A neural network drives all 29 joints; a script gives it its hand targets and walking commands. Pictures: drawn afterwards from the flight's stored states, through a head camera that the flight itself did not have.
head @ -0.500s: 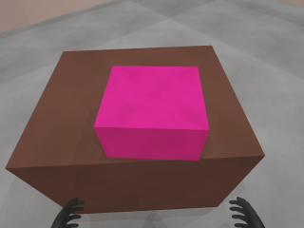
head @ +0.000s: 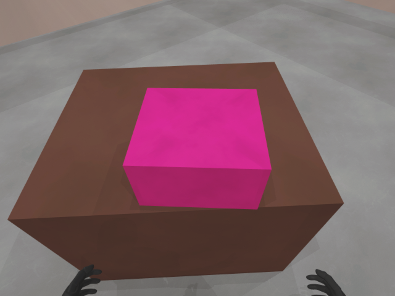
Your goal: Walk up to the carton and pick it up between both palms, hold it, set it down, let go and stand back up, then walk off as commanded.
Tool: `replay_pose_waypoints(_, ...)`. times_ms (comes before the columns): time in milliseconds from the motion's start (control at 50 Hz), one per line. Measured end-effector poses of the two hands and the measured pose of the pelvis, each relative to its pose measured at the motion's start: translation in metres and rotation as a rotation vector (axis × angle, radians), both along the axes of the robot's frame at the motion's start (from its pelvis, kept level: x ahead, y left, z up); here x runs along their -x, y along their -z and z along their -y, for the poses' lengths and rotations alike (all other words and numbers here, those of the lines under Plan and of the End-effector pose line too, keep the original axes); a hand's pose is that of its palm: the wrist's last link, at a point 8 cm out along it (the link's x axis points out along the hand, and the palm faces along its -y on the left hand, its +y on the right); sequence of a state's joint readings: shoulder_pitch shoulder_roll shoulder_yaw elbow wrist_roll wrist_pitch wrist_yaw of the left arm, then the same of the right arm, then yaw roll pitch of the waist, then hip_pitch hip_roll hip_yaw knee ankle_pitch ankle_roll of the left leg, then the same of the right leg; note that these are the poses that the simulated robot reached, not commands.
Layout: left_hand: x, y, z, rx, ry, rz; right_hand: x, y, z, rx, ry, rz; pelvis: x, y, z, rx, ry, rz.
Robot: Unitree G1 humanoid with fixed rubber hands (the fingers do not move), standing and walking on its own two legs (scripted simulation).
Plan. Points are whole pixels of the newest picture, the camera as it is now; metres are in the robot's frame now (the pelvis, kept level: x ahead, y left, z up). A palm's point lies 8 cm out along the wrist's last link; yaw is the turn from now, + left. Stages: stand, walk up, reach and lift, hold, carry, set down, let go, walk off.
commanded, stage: stand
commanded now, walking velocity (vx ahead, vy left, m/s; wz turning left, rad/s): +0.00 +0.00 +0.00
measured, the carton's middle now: (199, 145) +0.50 +0.02 -0.01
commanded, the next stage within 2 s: walk up in 1.00 s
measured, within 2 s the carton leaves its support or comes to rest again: neither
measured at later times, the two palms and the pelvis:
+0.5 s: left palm out of the picture +0.10 +0.30 -0.09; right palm out of the picture +0.09 -0.26 -0.10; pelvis -0.01 +0.01 +0.00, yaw +0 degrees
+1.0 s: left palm out of the picture +0.06 +0.30 -0.09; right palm out of the picture +0.06 -0.26 -0.10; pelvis -0.03 +0.01 +0.01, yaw +0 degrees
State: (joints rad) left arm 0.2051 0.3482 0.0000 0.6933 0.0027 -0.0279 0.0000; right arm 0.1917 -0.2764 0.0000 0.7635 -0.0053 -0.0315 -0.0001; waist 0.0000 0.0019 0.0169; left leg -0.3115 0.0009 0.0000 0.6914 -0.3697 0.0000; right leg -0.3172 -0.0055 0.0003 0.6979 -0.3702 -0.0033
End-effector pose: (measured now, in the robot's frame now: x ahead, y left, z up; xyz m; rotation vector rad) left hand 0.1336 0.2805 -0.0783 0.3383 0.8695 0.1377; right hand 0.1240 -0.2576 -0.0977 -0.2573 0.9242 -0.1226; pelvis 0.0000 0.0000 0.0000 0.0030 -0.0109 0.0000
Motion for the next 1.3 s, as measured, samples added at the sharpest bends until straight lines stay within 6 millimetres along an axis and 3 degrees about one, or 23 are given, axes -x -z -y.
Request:
replay_pose_waypoints(600, 0.045, 0.014, -0.019, -0.003, -0.046, -0.124, 0.04, 0.007, 0.0, 0.019, 0.031, -0.108, 0.015, -0.004, -0.009, 0.012, 0.0, 0.0)
replay_pose_waypoints(1040, 0.076, 0.011, -0.022, -0.012, -0.082, -0.197, 0.067, 0.008, 0.004, 0.011, 0.056, -0.175, 0.026, -0.014, -0.007, 0.009, 0.0, -0.005)
replay_pose_waypoints(1300, 0.085, 0.011, -0.024, -0.018, -0.092, -0.225, 0.076, 0.01, 0.006, 0.008, 0.066, -0.211, 0.027, -0.016, -0.006, 0.009, 0.0, -0.005)
